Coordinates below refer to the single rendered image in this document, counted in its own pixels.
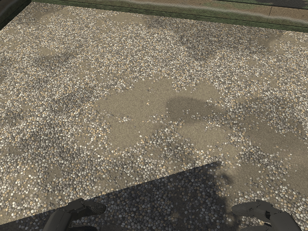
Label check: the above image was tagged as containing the left robot hand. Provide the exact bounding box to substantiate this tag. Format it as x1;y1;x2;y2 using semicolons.
42;197;107;231

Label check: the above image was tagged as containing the right robot hand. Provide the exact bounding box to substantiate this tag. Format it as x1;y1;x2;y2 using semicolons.
231;199;302;231

